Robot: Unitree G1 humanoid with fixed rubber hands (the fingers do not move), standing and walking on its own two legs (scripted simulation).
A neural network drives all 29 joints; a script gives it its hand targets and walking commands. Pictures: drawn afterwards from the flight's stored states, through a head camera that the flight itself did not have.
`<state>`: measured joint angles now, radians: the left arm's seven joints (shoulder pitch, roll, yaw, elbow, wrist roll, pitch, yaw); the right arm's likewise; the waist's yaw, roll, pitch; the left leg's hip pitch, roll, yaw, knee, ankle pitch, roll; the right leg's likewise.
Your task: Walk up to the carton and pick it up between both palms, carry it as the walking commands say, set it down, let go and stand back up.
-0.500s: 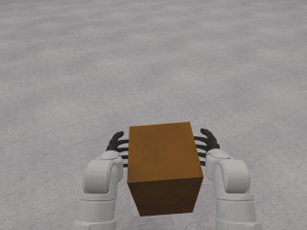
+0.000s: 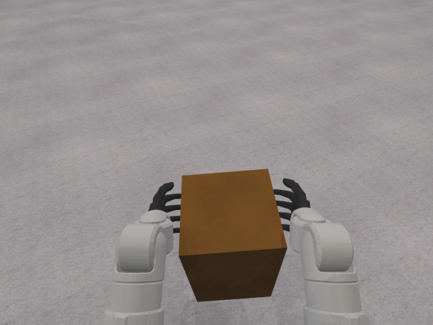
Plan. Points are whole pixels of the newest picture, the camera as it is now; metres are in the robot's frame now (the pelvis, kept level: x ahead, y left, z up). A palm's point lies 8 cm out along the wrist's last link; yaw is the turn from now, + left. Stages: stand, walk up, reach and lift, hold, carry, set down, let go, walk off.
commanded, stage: carry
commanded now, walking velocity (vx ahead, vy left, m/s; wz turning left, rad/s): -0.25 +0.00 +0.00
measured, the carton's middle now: (229, 240) +0.29 +0.00 +0.02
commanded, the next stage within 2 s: none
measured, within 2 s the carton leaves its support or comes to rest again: neither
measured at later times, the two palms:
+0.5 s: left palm (143, 257) +0.23 +0.14 +0.08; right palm (295, 253) +0.23 -0.10 +0.08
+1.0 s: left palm (117, 299) +0.17 +0.17 +0.07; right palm (284, 298) +0.17 -0.08 +0.08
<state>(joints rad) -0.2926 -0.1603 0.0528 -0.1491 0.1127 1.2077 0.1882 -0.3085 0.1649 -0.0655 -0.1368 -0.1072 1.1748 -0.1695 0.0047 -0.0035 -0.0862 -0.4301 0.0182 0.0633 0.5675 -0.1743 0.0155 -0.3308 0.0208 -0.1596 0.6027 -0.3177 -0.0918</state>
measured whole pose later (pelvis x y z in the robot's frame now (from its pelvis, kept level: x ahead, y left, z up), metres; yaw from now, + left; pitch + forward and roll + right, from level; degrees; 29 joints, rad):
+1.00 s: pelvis -0.13 +0.04 -0.01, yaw -1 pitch +2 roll -4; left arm -0.32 -0.17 0.05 -0.16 0.10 1.23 0.21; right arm -0.31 0.17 -0.09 -0.17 -0.11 1.19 -0.16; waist 0.02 0.04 -0.01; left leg -0.54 0.03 0.06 0.43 0.07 0.06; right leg -0.47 0.04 -0.09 1.03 -0.49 -0.01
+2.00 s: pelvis -0.41 +0.04 +0.01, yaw +0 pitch +2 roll +1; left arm -0.30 -0.16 0.07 -0.16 0.13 1.25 0.18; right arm -0.32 0.17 -0.06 -0.12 -0.10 1.20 -0.18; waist -0.02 -0.04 -0.09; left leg -0.33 0.02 0.07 0.54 -0.25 0.00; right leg -0.46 -0.07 -0.10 0.55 -0.22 0.01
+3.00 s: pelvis -0.55 +0.04 +0.01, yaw +1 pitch +3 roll +0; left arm -0.28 -0.16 0.05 -0.16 0.12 1.24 0.18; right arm -0.31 0.17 -0.06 -0.13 -0.11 1.21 -0.17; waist 0.00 -0.02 -0.12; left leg -0.42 0.00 0.02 0.50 -0.13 0.01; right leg -0.40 -0.02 -0.08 0.54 -0.19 -0.02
